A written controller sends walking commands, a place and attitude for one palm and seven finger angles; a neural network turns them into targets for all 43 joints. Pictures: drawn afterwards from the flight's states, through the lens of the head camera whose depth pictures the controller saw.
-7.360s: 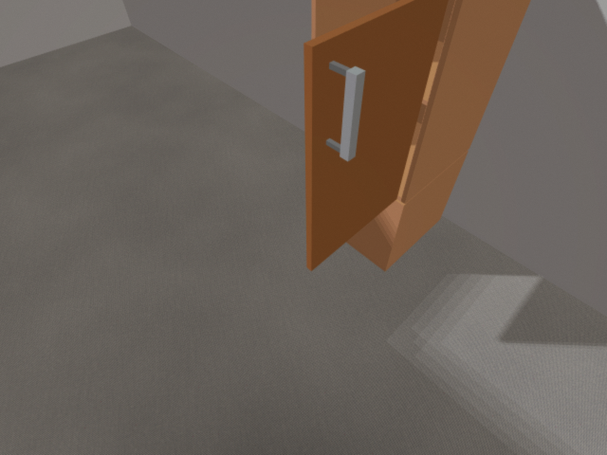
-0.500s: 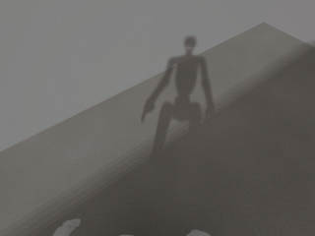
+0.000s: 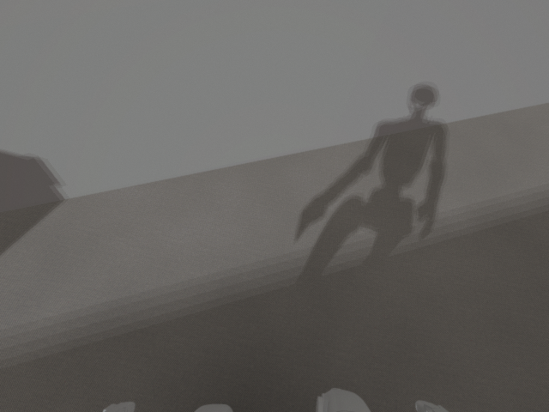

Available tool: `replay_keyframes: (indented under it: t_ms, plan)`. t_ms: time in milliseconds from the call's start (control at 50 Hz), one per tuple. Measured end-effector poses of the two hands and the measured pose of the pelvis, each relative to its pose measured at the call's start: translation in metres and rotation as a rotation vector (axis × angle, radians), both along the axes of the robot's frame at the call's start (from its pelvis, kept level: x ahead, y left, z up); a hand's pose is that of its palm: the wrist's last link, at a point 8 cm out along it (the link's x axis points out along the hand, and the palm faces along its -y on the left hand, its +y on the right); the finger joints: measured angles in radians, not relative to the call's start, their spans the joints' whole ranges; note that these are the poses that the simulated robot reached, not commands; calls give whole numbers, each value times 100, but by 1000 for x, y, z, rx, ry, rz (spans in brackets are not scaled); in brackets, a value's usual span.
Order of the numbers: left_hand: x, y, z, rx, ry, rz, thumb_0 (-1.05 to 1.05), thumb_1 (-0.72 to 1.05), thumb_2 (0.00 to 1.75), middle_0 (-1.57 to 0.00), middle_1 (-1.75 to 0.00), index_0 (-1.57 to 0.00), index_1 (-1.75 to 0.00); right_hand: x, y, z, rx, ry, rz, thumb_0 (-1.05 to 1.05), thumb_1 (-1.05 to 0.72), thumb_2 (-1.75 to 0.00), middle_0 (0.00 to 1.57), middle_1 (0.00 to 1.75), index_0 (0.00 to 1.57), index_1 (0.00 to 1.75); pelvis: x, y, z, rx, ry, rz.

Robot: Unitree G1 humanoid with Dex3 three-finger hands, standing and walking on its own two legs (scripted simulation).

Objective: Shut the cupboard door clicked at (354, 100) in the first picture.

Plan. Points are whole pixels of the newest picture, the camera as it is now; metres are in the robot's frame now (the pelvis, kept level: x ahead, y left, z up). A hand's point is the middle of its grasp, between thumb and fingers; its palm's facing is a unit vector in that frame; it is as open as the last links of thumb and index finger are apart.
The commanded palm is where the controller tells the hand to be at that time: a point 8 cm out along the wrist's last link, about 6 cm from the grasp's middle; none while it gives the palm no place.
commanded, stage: walk to a spot facing it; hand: left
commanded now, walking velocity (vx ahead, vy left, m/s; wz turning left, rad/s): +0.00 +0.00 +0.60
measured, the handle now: out of the picture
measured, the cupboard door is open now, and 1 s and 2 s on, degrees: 91 91 91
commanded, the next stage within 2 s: none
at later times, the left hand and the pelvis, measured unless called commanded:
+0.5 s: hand out of the picture +0.02 +0.18 -0.18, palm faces +0.33 -0.92 -0.20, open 7.4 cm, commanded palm none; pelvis +0.03 -0.02 -0.01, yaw +20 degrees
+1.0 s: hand out of the picture +0.04 +0.16 -0.15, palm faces +0.58 -0.78 -0.26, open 7.4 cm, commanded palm none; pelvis +0.08 -0.04 +0.01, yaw +38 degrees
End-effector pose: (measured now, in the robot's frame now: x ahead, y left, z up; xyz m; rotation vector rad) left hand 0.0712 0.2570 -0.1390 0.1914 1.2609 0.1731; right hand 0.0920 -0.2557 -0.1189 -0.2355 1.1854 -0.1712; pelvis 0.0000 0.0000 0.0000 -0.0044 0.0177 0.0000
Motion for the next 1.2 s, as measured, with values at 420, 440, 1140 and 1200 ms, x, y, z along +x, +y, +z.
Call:
replay_keyframes:
  t_ms: [420, 440, 1140, 1200]
  plan:
    - [-44, -44, 11, -8, -37, 240, 1, 90, 90, -20, -30, -21, -30, 88, -4, -6, 37, 66, 247, 1, -91, -90, 20, 30, 20, 30, 26, -31, 5, 40, 6, 288]
    - [-51, -43, 6, -19, -27, 262, 1, 90, 90, -20, -30, -21, -30, 96, 3, -6, 32, 53, 271, 1, -91, -90, 20, 30, 20, 30, 27, -28, 3, 37, 6, 303]
    - [-123, -74, 1, -39, -6, 756, 0, 91, 90, -21, -30, -21, -30, 239, 115, -2, 28, 35, 764, 1, -91, -90, 20, 30, 20, 30, 85, -18, 2, 33, 9, 761]
    - [-149, -69, -14, -64, 56, 807, 1, 91, 90, -21, -30, -21, -30, 255, 146, -3, 30, -54, 822, 1, -91, -90, 20, 30, 20, 30, 84, -3, -11, 17, 5, 791]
